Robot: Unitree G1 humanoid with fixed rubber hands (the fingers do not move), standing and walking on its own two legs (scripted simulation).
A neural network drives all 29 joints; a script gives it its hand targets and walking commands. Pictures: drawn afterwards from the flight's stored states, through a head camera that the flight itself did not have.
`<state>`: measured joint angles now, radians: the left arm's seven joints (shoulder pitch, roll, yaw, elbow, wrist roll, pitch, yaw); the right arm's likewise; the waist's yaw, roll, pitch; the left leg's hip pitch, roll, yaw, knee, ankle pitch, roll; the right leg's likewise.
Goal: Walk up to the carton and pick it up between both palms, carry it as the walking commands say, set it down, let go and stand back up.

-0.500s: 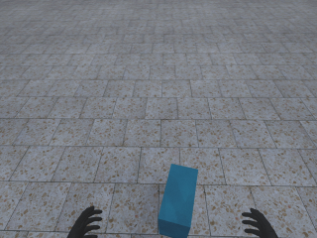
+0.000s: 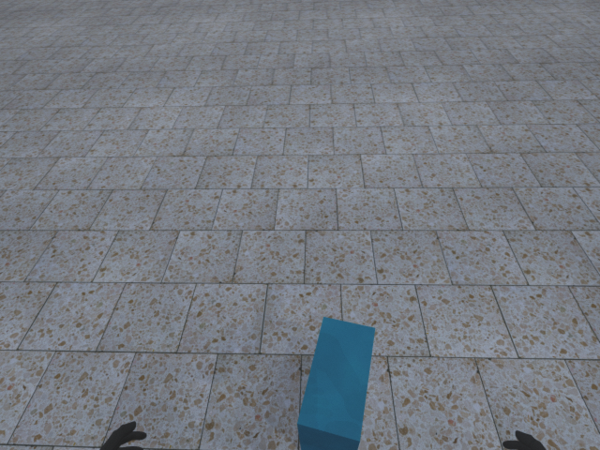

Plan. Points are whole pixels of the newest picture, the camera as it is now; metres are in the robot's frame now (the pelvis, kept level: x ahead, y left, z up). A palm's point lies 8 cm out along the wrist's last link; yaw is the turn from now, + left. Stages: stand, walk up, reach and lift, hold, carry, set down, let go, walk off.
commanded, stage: stand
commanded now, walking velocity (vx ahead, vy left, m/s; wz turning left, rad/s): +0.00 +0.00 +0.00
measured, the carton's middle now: (337, 391) +0.44 -0.05 -0.63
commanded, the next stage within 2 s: none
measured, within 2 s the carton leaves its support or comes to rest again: neither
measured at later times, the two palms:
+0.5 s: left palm out of the picture +0.09 +0.30 -0.09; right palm out of the picture +0.10 -0.29 -0.09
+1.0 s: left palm out of the picture +0.07 +0.31 -0.09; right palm out of the picture +0.07 -0.30 -0.10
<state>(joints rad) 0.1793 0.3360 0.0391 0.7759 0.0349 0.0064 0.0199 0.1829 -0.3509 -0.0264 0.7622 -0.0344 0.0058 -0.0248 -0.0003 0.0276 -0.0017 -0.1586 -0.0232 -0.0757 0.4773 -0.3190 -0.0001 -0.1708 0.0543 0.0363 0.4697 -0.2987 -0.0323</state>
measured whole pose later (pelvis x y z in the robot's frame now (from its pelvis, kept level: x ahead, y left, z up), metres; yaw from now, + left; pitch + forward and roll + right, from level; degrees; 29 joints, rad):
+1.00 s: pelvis -0.03 +0.01 +0.01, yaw -1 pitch -2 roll +0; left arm 0.14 0.37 0.01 1.00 0.02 -0.01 0.01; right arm 0.15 -0.39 0.00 0.98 -0.02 -0.02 -0.02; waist 0.01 0.01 0.02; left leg -0.09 -0.03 -0.06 0.36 -0.22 0.01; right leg -0.12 0.04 0.05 0.36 -0.21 -0.02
